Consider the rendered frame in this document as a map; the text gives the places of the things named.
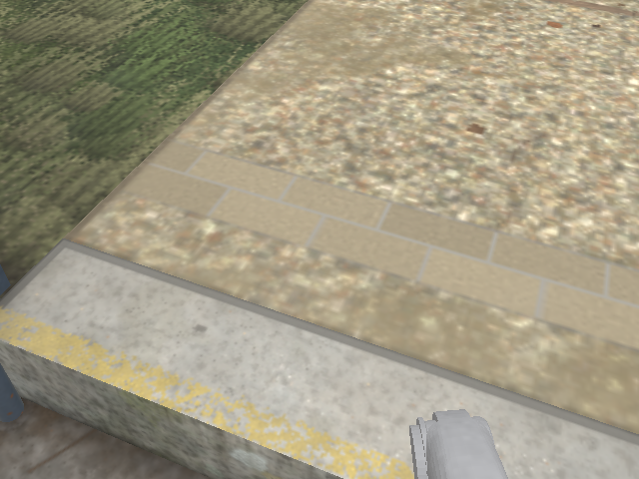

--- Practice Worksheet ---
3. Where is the robot right shin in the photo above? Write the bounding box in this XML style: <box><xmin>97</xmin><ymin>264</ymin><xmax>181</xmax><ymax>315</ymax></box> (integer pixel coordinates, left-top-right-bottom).
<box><xmin>471</xmin><ymin>416</ymin><xmax>494</xmax><ymax>443</ymax></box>

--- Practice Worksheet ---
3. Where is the robot right thigh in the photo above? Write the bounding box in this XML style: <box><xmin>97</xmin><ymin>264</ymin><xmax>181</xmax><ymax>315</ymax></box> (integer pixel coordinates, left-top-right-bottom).
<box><xmin>409</xmin><ymin>409</ymin><xmax>508</xmax><ymax>479</ymax></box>

